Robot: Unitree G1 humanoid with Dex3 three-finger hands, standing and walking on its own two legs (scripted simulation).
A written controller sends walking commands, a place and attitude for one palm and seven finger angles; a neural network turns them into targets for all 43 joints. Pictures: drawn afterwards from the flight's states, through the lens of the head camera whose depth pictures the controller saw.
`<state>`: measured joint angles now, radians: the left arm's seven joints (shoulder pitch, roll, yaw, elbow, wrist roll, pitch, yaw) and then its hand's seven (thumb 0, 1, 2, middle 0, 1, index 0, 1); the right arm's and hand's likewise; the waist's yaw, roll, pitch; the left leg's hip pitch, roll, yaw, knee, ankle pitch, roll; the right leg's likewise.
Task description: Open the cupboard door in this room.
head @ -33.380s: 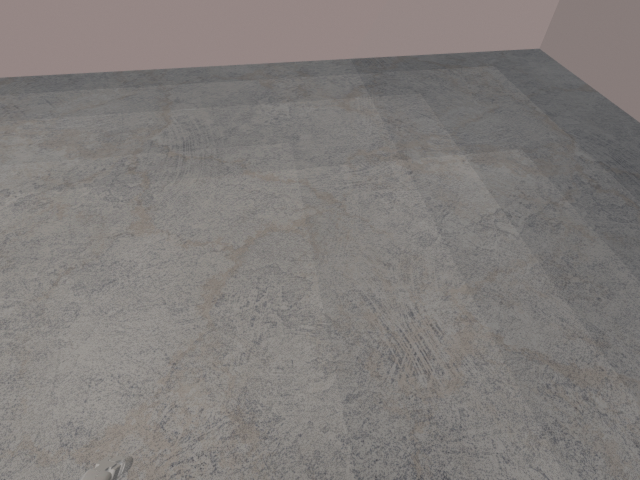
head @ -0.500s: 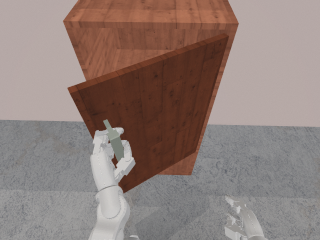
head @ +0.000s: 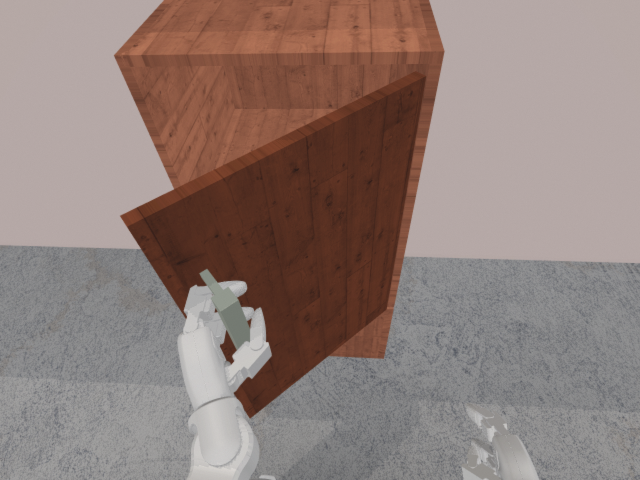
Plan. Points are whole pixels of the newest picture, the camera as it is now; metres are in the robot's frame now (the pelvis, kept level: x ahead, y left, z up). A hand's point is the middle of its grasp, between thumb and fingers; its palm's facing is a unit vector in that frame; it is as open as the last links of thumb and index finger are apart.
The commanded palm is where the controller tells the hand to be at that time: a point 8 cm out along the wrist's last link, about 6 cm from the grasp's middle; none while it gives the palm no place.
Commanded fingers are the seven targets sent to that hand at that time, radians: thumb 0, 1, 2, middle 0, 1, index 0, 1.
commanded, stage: open thumb and fingers to let go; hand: left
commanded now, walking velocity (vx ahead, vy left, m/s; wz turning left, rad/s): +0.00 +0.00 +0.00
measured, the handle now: (228, 314) +0.30 +0.13 +0.06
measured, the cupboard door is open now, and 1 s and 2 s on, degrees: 43 45 45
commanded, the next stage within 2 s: slide the hand sideways off the handle in 0.62 s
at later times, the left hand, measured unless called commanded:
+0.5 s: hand (249, 343) +0.27 +0.10 +0.06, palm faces +0.34 -0.94 +0.00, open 14.4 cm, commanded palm +0.22 +0.14 +0.06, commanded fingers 0.00 -0.50 0.30 -0.18 -0.50 -0.18 -0.50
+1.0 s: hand (244, 379) +0.22 +0.10 +0.06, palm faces -0.16 -0.99 +0.05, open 16.3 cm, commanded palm +0.21 +0.14 +0.06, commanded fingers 0.00 -0.50 0.30 -0.15 -0.30 -0.15 -0.30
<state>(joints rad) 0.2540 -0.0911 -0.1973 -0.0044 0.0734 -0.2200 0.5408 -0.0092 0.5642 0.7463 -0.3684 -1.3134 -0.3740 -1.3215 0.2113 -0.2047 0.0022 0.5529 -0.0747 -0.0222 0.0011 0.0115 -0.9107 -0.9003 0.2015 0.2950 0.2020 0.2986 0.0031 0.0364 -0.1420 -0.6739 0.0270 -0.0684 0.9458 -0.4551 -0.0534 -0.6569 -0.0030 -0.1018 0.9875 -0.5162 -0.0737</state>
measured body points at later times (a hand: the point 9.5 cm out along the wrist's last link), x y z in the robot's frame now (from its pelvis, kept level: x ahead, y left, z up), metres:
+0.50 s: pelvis -0.01 +0.03 +0.00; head +0.02 +0.01 +0.45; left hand +0.24 +0.15 +0.06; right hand +0.16 -0.20 -0.09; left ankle +0.01 +0.17 -0.68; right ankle -0.01 -0.07 -0.68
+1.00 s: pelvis -0.02 +0.07 -0.01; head +0.02 +0.05 +0.44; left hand +0.23 +0.15 +0.06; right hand +0.15 -0.16 -0.09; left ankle +0.01 +0.17 -0.68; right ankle -0.01 -0.07 -0.68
